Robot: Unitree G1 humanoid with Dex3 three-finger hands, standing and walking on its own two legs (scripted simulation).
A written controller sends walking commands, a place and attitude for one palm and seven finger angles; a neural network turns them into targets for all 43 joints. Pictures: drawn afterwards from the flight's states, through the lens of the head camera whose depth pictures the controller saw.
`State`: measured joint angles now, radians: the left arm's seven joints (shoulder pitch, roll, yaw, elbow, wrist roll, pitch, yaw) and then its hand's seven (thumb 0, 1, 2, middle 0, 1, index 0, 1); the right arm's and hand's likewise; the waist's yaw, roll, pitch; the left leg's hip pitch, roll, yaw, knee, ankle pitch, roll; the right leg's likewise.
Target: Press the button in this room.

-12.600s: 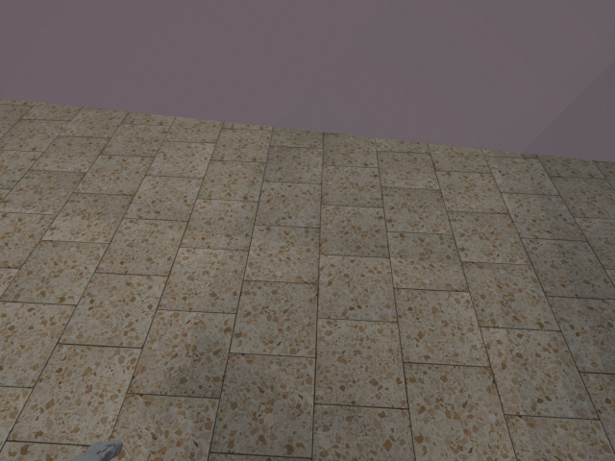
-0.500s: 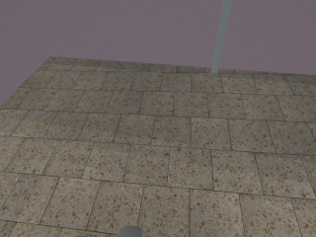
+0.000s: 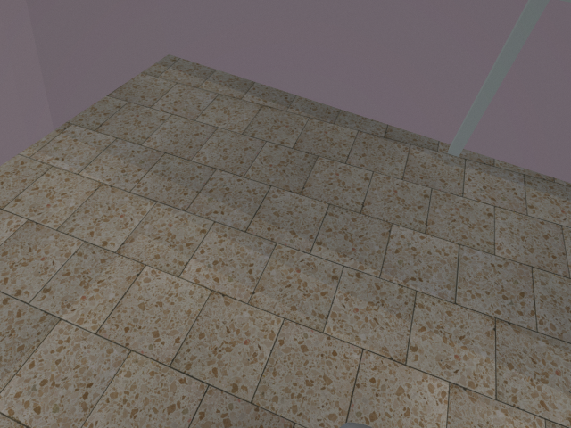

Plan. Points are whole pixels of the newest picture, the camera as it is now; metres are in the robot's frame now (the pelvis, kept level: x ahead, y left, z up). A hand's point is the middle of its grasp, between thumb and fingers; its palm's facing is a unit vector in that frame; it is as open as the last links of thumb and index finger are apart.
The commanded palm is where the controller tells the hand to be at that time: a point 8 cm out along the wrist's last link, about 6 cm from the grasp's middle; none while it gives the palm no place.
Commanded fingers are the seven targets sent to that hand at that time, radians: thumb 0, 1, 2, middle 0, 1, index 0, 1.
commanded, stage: turn or walk to find it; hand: left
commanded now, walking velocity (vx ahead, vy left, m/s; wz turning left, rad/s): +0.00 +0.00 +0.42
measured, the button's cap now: out of the picture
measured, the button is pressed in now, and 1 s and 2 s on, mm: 0 0 0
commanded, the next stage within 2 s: none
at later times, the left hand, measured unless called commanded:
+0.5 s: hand out of the picture -0.01 +0.16 -0.16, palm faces +0.25 -0.93 -0.26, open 7.4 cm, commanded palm none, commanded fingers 0.00 0.90 0.90 -0.20 -0.30 -0.20 -0.30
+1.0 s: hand out of the picture -0.04 +0.19 -0.16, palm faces +0.43 -0.86 -0.28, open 7.4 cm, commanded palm none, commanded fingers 0.00 0.90 0.90 -0.20 -0.30 -0.20 -0.30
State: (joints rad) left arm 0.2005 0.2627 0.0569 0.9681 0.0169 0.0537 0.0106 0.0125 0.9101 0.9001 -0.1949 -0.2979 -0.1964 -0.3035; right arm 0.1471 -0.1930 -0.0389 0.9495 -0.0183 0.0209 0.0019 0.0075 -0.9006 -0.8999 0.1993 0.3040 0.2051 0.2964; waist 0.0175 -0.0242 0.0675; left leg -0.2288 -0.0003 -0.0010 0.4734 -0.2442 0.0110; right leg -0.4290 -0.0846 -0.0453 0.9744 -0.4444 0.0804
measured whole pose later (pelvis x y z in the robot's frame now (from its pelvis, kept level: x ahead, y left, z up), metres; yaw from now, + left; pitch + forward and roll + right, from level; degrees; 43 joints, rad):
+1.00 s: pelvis -0.04 -0.04 -0.01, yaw +26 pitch +0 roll +1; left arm 0.16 0.23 0.04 0.93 0.01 0.04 0.01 0.01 0.91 0.90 -0.20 -0.30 -0.20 -0.30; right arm 0.18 -0.20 -0.05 0.95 -0.02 0.04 0.01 0.01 -0.90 -0.90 0.20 0.30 0.21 0.30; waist -0.01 0.01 0.06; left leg -0.27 -0.02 -0.05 0.50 -0.23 -0.01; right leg -0.32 -0.05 -0.05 0.69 -0.38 0.07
